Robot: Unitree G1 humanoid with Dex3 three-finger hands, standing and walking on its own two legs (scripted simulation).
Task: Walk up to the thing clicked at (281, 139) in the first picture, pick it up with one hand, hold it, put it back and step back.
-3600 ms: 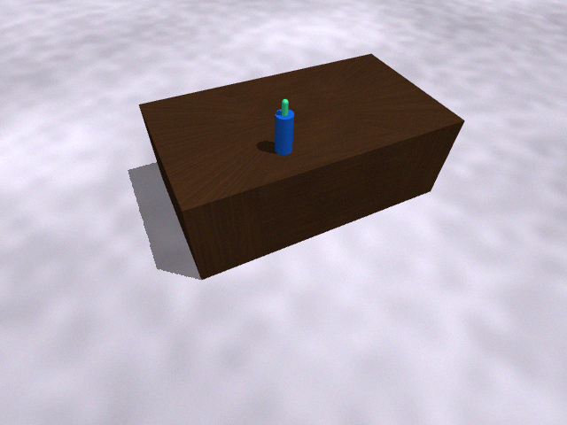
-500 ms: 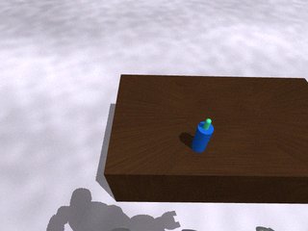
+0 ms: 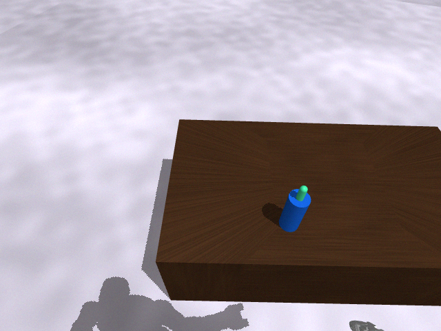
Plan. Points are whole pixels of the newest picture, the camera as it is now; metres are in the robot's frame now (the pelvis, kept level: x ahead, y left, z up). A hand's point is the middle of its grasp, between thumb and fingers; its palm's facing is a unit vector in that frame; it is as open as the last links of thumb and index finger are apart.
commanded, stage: walk up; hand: right
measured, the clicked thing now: (295, 206) +0.51 -0.24 -0.25
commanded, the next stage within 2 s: stand in 0.70 s
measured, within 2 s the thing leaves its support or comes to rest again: neither
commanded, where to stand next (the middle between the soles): +0.07 -0.01 m, yaw -1 degrees
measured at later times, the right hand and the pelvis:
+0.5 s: hand out of the picture +0.09 -0.27 -0.15, palm faces +0.02 +0.94 -0.33, open 7.4 cm; pelvis +0.01 -0.01 +0.01, yaw -1 degrees
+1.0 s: hand out of the picture +0.10 -0.26 -0.14, palm faces +0.02 +0.94 -0.33, open 7.4 cm; pelvis +0.02 -0.01 +0.01, yaw -1 degrees
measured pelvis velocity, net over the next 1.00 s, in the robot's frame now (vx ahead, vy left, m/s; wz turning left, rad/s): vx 0.02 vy -0.01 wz -0.01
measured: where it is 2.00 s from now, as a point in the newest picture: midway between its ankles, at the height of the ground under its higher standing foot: outside the picture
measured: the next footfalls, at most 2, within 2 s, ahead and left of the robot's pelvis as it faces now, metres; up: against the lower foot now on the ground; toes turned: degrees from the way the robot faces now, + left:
none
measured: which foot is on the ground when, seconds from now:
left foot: down 0.00-1.00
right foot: down 0.00-1.00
